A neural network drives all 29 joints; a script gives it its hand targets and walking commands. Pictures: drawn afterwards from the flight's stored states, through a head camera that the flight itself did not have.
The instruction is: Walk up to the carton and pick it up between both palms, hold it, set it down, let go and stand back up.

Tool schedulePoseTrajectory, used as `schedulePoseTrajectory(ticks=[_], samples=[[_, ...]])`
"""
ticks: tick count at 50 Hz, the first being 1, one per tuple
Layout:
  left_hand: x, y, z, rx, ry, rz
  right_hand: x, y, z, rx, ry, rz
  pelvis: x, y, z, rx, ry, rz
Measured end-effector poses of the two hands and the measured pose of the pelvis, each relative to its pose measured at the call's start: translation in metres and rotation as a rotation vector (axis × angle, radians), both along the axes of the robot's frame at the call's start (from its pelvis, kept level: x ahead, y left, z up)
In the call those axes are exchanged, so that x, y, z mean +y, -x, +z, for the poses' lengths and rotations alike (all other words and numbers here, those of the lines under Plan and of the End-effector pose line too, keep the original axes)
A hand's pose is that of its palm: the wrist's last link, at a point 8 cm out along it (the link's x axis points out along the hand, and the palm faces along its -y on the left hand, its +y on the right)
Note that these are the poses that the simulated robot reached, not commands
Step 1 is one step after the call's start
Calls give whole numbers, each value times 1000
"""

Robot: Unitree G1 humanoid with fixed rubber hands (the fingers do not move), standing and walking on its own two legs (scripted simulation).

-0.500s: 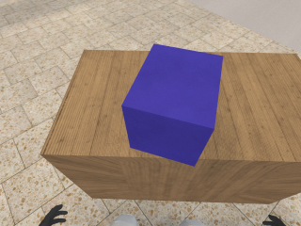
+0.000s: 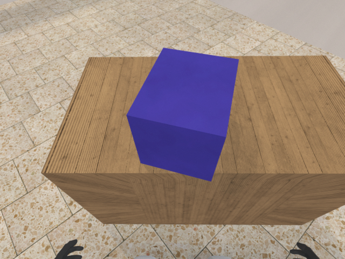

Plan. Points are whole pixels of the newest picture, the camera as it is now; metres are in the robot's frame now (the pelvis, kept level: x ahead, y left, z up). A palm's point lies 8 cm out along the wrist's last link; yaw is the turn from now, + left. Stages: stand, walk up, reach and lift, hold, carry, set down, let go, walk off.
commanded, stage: stand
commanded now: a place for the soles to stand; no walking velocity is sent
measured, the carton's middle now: (187, 114) +0.47 +0.00 +0.01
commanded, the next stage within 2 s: reach and lift in 0.22 s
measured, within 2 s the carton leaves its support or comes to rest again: neither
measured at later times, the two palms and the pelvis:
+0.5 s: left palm (79, 230) +0.18 +0.26 -0.09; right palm out of the picture +0.11 -0.29 -0.09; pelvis -0.03 +0.00 -0.01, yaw -1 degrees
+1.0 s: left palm (65, 236) +0.16 +0.27 -0.05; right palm out of the picture +0.12 -0.24 -0.05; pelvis -0.01 +0.02 +0.01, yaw -3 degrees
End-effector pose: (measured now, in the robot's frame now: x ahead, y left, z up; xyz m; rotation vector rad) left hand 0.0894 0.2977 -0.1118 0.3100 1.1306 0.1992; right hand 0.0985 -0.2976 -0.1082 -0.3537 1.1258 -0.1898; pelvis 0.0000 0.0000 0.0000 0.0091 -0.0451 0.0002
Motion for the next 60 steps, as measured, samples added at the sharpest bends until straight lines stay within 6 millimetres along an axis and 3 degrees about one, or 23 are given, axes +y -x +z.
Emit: schedulePoseTrajectory(ticks=[13,16,20,25,32,39,51,60], samples=[[-4,-9,14,-9,5,-19,4,-10,18,-76,-22,-14,5,5,13,2,7,-10],[-1,-26,9,49,-29,6,5,-15,11,-110,-38,-8,4,17,4,9,4,3],[-14,-63,10,13,-23,-41,9,-21,6,-157,-55,-19,4,28,-7,-1,11,0],[-38,-91,25,-103,18,-107,11,-15,19,-251,-44,-29,5,29,-7,-35,22,-14],[-43,-75,32,-117,35,-88,10,3,42,-282,-25,-31,6,22,1,-65,13,-28],[-32,-62,41,-140,44,-53,25,-2,57,-331,-44,-31,9,20,6,-77,11,-41],[-27,-72,65,-246,89,-65,63,-24,62,-430,-120,-74,18,10,13,-70,12,-50],[-33,-87,76,-345,158,-83,74,-38,80,-520,-129,-117,22,-4,16,-60,16,-50]])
